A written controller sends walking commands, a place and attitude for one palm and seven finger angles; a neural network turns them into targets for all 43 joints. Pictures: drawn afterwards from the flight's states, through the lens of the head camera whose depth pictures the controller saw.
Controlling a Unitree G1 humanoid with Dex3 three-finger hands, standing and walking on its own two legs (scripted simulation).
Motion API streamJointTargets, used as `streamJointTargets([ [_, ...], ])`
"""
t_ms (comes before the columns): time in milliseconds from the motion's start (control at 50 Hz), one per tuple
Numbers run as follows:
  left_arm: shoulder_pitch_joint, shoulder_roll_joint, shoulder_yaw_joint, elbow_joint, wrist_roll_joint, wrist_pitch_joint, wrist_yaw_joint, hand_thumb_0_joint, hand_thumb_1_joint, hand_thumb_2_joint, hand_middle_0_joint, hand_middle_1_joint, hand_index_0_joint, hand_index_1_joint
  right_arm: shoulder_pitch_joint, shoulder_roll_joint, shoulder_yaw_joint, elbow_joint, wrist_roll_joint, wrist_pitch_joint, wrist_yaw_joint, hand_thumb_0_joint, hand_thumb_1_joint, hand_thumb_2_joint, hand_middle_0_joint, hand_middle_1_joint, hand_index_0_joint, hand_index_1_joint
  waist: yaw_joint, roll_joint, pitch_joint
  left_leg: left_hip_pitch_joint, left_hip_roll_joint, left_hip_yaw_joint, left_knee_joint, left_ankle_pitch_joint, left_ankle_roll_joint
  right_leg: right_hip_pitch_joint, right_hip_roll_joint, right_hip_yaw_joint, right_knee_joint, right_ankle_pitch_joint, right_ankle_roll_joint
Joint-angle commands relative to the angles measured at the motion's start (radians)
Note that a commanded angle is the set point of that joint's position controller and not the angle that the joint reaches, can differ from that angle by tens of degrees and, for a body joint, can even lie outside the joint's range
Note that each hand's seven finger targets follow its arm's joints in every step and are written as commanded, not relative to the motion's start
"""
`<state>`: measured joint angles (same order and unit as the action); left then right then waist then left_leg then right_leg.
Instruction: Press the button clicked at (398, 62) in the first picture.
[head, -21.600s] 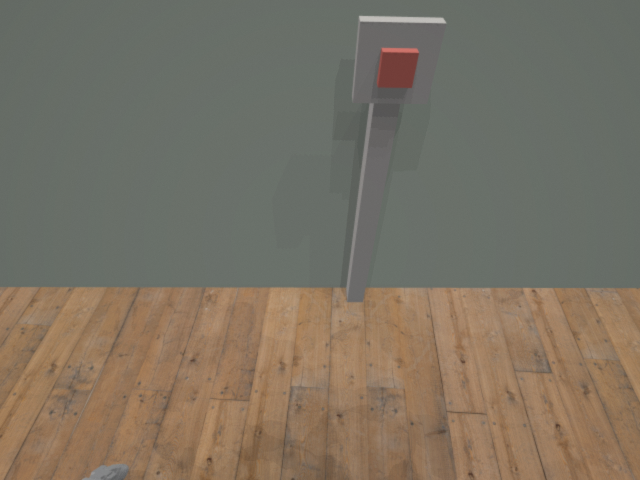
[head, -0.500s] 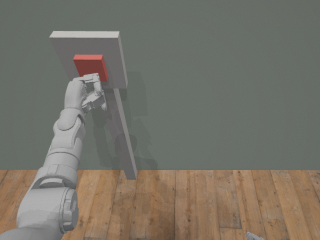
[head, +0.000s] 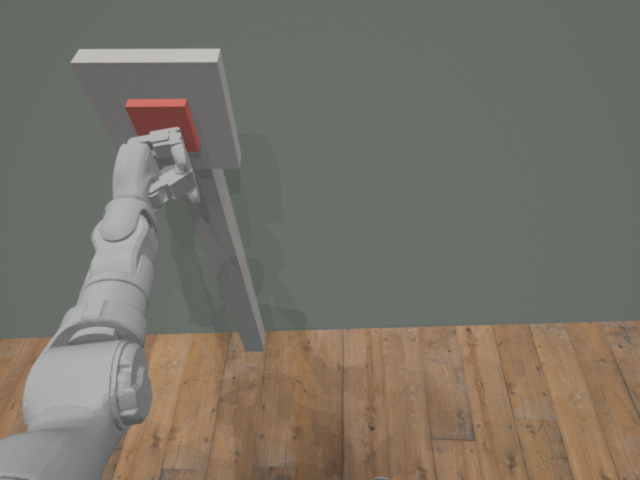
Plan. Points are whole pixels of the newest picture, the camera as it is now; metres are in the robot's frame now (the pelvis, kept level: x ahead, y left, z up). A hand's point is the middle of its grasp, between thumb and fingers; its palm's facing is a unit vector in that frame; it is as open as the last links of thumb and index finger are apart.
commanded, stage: press the button with the knuckle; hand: left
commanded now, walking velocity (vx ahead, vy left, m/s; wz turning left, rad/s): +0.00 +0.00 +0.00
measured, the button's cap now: (166, 123) +0.52 +0.19 +0.15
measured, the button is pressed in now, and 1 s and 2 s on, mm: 4 8 0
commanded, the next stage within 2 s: hold the button down briefly in 0.34 s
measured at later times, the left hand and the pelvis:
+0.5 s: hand (187, 168) +0.48 +0.16 +0.12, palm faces +0.00 -1.00 -0.02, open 3.1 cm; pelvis -0.02 +0.00 -0.01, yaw +1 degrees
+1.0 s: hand (187, 171) +0.47 +0.16 +0.12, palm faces +0.01 -1.00 -0.01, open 3.0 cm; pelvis -0.03 +0.00 -0.01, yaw +1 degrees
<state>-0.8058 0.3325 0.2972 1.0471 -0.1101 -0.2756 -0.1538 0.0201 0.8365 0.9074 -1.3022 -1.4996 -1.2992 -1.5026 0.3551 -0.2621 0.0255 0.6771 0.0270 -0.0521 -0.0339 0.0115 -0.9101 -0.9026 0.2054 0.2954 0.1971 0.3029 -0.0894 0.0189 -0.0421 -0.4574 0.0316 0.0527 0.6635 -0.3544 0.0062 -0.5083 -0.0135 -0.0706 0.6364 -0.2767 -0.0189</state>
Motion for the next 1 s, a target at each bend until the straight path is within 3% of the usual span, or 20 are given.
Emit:
streamJointTargets([
  [0, -0.573, 0.265, 0.053, -0.215, -0.016, -0.095, 0.013, 0.0, 0.9, 0.9, -1.3, -1.5, -1.3, -1.5, 0.085, -0.148, -0.049, -0.08, -0.004, -0.032, -0.015, 0.0, -0.9, -0.9, 0.2, 0.3, 0.2, 0.3, -0.03, -0.007, -0.391, 0.098, -0.032, -0.042, -0.067, 0.242, 0.023, 0.207, 0.026, 0.061, -0.043, 0.288, 0.0],
  [60, -0.633, 0.223, 0.01, -0.205, -0.014, -0.105, 0.009, 0.0, 0.9, 0.9, -1.3, -1.5, -1.3, -1.5, 0.083, -0.145, -0.045, -0.071, -0.005, -0.037, -0.013, 0.0, -0.9, -0.9, 0.2, 0.3, 0.2, 0.3, -0.049, 0.05, -0.365, 0.11, -0.032, -0.048, -0.064, 0.22, 0.019, 0.152, 0.027, 0.056, -0.045, 0.254, -0.002],
  [120, -0.645, 0.264, 0.043, -0.16, -0.013, -0.111, 0.017, 0.0, 0.9, 0.9, -1.3, -1.5, -1.3, -1.5, 0.094, -0.154, -0.046, -0.064, -0.007, -0.038, -0.014, 0.0, -0.9, -0.9, 0.2, 0.3, 0.2, 0.3, -0.052, 0.004, -0.352, 0.08, -0.03, -0.055, -0.062, 0.186, 0.021, 0.148, 0.029, 0.058, -0.047, 0.222, 0.001],
  [160, -0.668, 0.241, 0.018, -0.133, -0.012, -0.109, 0.016, 0.0, 0.9, 0.9, -1.3, -1.5, -1.3, -1.5, 0.094, -0.154, -0.044, -0.06, -0.005, -0.04, -0.015, 0.0, -0.9, -0.9, 0.2, 0.3, 0.2, 0.3, -0.068, 0.011, -0.334, 0.073, -0.03, -0.057, -0.064, 0.158, 0.021, 0.12, 0.03, 0.057, -0.052, 0.19, 0.002],
  [180, -0.695, 0.247, 0.016, -0.121, -0.008, -0.11, 0.016, 0.0, 0.9, 0.9, -1.3, -1.5, -1.3, -1.5, 0.1, -0.157, -0.042, -0.055, -0.007, -0.041, -0.016, 0.0, -0.9, -0.9, 0.2, 0.3, 0.2, 0.3, -0.079, 0.009, -0.318, 0.064, -0.028, -0.059, -0.065, 0.138, 0.021, 0.105, 0.029, 0.057, -0.056, 0.169, 0.003],
  [220, -0.709, 0.297, 0.043, -0.093, 0.0, -0.108, 0.019, 0.0, 0.9, 0.9, -1.3, -1.5, -1.3, -1.5, 0.108, -0.164, -0.04, -0.052, -0.007, -0.043, -0.017, 0.0, -0.9, -0.9, 0.2, 0.3, 0.2, 0.3, -0.078, 0.021, -0.325, 0.038, -0.03, -0.061, -0.063, 0.106, 0.021, 0.104, 0.027, 0.065, -0.055, 0.137, 0.003],
  [280, -0.755, 0.281, 0.026, -0.086, 0.005, -0.115, 0.02, 0.0, 0.9, 0.9, -1.3, -1.5, -1.3, -1.5, 0.12, -0.167, -0.04, -0.049, -0.012, -0.05, -0.016, 0.0, -0.9, -0.9, 0.2, 0.3, 0.2, 0.3, -0.093, 0.034, -0.343, 0.045, -0.03, -0.068, -0.058, 0.101, 0.022, 0.08, 0.029, 0.062, -0.05, 0.123, 0.004],
  [340, -0.778, 0.322, 0.047, -0.055, 0.004, -0.116, 0.02, 0.0, 0.9, 0.9, -1.3, -1.5, -1.3, -1.5, 0.132, -0.173, -0.038, -0.043, -0.012, -0.053, -0.018, 0.0, -0.9, -0.9, 0.2, 0.3, 0.2, 0.3, -0.099, 0.031, -0.361, 0.026, -0.029, -0.071, -0.053, 0.076, 0.022, 0.077, 0.029, 0.067, -0.05, 0.099, 0.007],
  [400, -0.803, 0.307, 0.028, -0.027, 0.003, -0.114, 0.016, 0.0, 0.9, 0.9, -1.3, -1.5, -1.3, -1.5, 0.145, -0.178, -0.035, -0.038, -0.013, -0.057, -0.018, 0.0, -0.9, -0.9, 0.2, 0.3, 0.2, 0.3, -0.117, 0.033, -0.339, 0.01, -0.025, -0.077, -0.056, 0.042, 0.021, 0.043, 0.03, 0.062, -0.054, 0.059, 0.009],
  [440, -0.808, 0.327, 0.041, -0.011, 0.0, -0.113, 0.018, 0.0, 0.9, 0.9, -1.3, -1.5, -1.3, -1.5, 0.151, -0.184, -0.037, -0.036, -0.013, -0.06, -0.018, 0.0, -0.9, -0.9, 0.2, 0.3, 0.2, 0.3, -0.121, 0.02, -0.331, -0.005, -0.024, -0.08, -0.054, 0.02, 0.022, 0.036, 0.03, 0.065, -0.058, 0.036, 0.01],
  [520, -0.847, 0.293, 0.013, -0.033, 0.002, -0.116, 0.019, 0.0, 0.9, 0.9, -1.3, -1.5, -1.3, -1.5, 0.165, -0.183, -0.038, -0.034, -0.018, -0.066, -0.015, 0.0, -0.9, -0.9, 0.2, 0.3, 0.2, 0.3, -0.129, 0.071, -0.363, 0.03, -0.023, -0.089, -0.053, 0.016, 0.019, 0.003, 0.031, 0.059, -0.053, 0.023, 0.009],
  [560, -0.835, 0.306, 0.026, -0.011, 0.004, -0.113, 0.026, 0.0, 0.9, 0.9, -1.3, -1.5, -1.3, -1.5, 0.169, -0.187, -0.037, -0.032, -0.021, -0.068, -0.013, 0.0, -0.9, -0.9, 0.2, 0.3, 0.2, 0.3, -0.124, 0.057, -0.35, 0.015, -0.021, -0.095, -0.054, -0.005, 0.018, -0.008, 0.032, 0.055, -0.051, 0.001, 0.007],
  [620, -0.841, 0.313, 0.021, 0.011, 0.001, -0.105, 0.027, 0.0, 0.9, 0.9, -1.3, -1.5, -1.3, -1.5, 0.173, -0.194, -0.036, -0.031, -0.018, -0.07, -0.016, 0.0, -0.9, -0.9, 0.2, 0.3, 0.2, 0.3, -0.14, 0.014, -0.311, -0.03, -0.02, -0.09, -0.058, -0.058, 0.023, -0.01, 0.031, 0.062, -0.064, -0.037, 0.013],
  [700, -0.851, 0.323, 0.011, 0.006, 0.009, -0.099, 0.025, 0.0, 0.9, 0.9, -1.3, -1.5, -1.3, -1.5, 0.175, -0.196, -0.032, -0.035, -0.017, -0.076, -0.019, 0.0, -0.9, -0.9, 0.2, 0.3, 0.2, 0.3, -0.144, 0.036, -0.318, -0.045, -0.021, -0.088, -0.056, -0.081, 0.026, -0.011, 0.028, 0.068, -0.062, -0.054, 0.013],
  [780, -0.829, 0.33, 0.035, 0.005, 0.005, -0.097, 0.018, 0.0, 0.9, 0.9, -1.3, -1.5, -1.3, -1.5, 0.181, -0.194, -0.036, -0.043, -0.021, -0.077, -0.015, 0.0, -0.9, -0.9, 0.2, 0.3, 0.2, 0.3, -0.126, 0.026, -0.359, -0.033, -0.024, -0.088, -0.044, -0.039, 0.025, 0.011, 0.03, 0.064, -0.051, -0.023, 0.009],
  [800, -0.824, 0.317, 0.023, 0.001, 0.005, -0.096, 0.014, 0.0, 0.9, 0.9, -1.3, -1.5, -1.3, -1.5, 0.18, -0.192, -0.036, -0.047, -0.019, -0.077, -0.014, 0.0, -0.9, -0.9, 0.2, 0.3, 0.2, 0.3, -0.125, 0.049, -0.364, -0.023, -0.024, -0.086, -0.043, -0.027, 0.023, 0.005, 0.029, 0.062, -0.047, -0.014, 0.008],
  [860, -0.793, 0.297, 0.022, 0.001, -0.002, -0.09, 0.012, 0.0, 0.9, 0.9, -1.3, -1.5, -1.3, -1.5, 0.174, -0.19, -0.038, -0.052, -0.02, -0.078, -0.009, 0.0, -0.9, -0.9, 0.2, 0.3, 0.2, 0.3, -0.117, 0.038, -0.347, -0.022, -0.023, -0.086, -0.043, -0.025, 0.022, -0.001, 0.03, 0.059, -0.048, -0.012, 0.007],
  [900, -0.765, 0.309, 0.038, -0.023, -0.001, -0.097, 0.012, 0.0, 0.9, 0.9, -1.3, -1.5, -1.3, -1.5, 0.171, -0.189, -0.04, -0.063, -0.022, -0.076, -0.006, 0.0, -0.9, -0.9, 0.2, 0.3, 0.2, 0.3, -0.099, 0.04, -0.365, -0.014, -0.023, -0.082, -0.043, -0.001, 0.022, 0.019, 0.03, 0.057, -0.042, 0.007, 0.005],
  [980, -0.686, 0.273, 0.032, -0.078, -0.004, -0.109, 0.01, 0.0, 0.9, 0.9, -1.3, -1.5, -1.3, -1.5, 0.157, -0.178, -0.045, -0.082, -0.023, -0.071, 0.002, 0.0, -0.9, -0.9, 0.2, 0.3, 0.2, 0.3, -0.07, 0.037, -0.387, 0.015, -0.024, -0.074, -0.039, 0.059, 0.022, 0.056, 0.034, 0.054, -0.032, 0.063, 0.0],
])
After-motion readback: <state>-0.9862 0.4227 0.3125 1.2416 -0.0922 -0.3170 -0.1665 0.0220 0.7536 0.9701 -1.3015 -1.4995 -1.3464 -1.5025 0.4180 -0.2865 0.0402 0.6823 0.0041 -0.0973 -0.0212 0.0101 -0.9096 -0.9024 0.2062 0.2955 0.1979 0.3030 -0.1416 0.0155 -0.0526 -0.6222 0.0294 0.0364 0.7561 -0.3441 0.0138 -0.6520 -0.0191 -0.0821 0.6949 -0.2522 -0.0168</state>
